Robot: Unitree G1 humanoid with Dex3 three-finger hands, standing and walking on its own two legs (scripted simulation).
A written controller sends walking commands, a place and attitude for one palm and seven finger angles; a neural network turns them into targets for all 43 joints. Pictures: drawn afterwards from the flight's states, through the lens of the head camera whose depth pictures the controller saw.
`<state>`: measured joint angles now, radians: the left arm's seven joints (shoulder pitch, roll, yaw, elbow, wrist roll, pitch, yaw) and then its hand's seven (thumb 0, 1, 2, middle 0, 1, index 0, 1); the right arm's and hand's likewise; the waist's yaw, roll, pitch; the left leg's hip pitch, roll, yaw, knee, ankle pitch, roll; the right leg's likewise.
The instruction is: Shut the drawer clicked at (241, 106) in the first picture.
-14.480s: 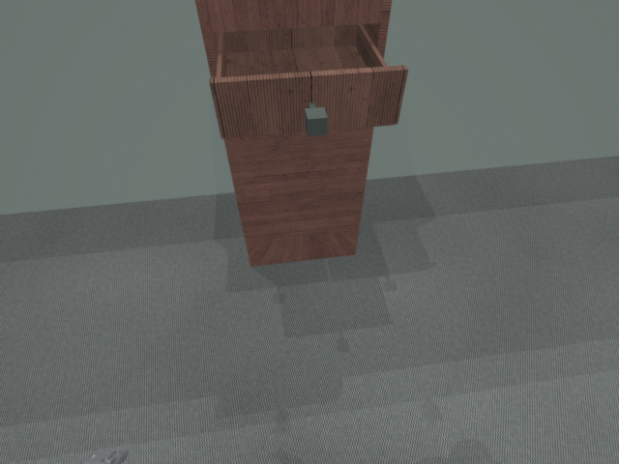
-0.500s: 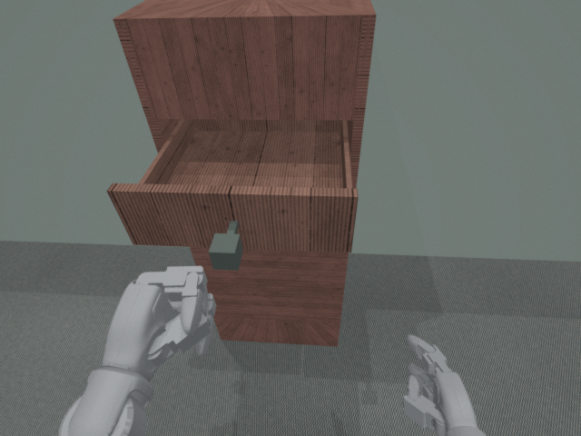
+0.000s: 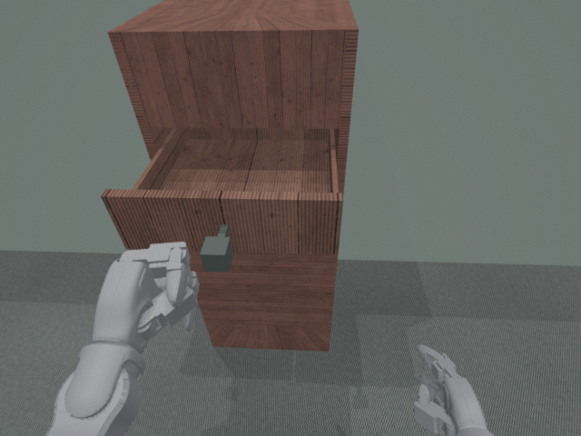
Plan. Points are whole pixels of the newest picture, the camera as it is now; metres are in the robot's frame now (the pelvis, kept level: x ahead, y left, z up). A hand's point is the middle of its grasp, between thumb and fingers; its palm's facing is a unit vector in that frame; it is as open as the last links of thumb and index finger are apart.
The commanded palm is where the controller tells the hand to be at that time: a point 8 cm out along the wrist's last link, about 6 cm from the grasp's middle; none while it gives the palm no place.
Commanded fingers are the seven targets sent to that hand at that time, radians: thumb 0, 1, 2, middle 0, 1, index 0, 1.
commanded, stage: bring the fist close to the handle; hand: left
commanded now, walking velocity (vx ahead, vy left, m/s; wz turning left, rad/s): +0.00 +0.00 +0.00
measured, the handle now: (220, 244) +0.38 +0.15 +0.08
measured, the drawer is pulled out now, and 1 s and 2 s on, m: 0.23 0.23 0.20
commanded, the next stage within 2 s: push the drawer shut in 1.46 s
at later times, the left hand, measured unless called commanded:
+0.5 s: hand (226, 297) +0.25 +0.10 +0.13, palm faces +0.01 -1.00 -0.03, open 3.3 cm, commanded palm +0.22 +0.16 +0.13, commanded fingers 0.00 0.90 0.90 -1.40 -1.60 -1.40 -1.60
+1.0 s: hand (224, 300) +0.27 +0.12 +0.08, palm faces +0.04 -1.00 -0.02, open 3.3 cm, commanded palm +0.26 +0.17 +0.08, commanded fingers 0.00 0.90 0.90 -1.40 -1.60 -1.40 -1.60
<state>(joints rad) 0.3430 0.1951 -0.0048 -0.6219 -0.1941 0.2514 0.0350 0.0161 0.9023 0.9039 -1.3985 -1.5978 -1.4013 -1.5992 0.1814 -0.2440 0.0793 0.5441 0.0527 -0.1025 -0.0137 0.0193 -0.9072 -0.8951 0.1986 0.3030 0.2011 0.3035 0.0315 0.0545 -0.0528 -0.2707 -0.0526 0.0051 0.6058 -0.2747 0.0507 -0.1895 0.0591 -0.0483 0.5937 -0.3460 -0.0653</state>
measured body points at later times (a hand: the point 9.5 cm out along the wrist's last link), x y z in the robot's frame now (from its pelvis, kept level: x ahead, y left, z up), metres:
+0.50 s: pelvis +0.02 -0.02 +0.00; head +0.00 -0.04 +0.45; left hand +0.24 +0.16 +0.13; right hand +0.21 -0.24 -0.07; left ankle +0.03 +0.09 -0.73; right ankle -0.01 -0.08 -0.73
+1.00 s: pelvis +0.02 -0.01 -0.01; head +0.02 -0.02 +0.44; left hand +0.27 +0.17 +0.09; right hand +0.19 -0.24 -0.09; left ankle +0.03 +0.09 -0.73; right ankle -0.01 -0.08 -0.73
